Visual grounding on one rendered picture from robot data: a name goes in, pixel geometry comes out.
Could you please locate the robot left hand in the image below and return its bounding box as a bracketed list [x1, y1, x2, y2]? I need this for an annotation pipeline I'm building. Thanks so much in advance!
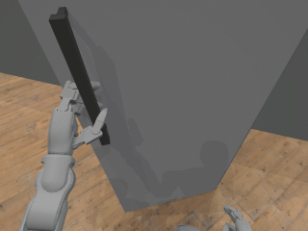
[47, 80, 108, 156]

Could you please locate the handle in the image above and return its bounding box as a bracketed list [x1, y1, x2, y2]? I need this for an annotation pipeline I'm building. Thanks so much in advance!
[48, 7, 111, 145]

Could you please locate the fridge door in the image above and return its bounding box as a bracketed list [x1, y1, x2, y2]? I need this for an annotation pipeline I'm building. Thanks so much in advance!
[18, 0, 308, 213]

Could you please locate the robot right hand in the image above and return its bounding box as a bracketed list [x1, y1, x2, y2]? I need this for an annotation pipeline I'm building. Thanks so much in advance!
[222, 204, 253, 231]

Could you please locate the robot left forearm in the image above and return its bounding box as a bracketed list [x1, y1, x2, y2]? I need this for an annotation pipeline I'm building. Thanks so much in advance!
[18, 154, 76, 231]

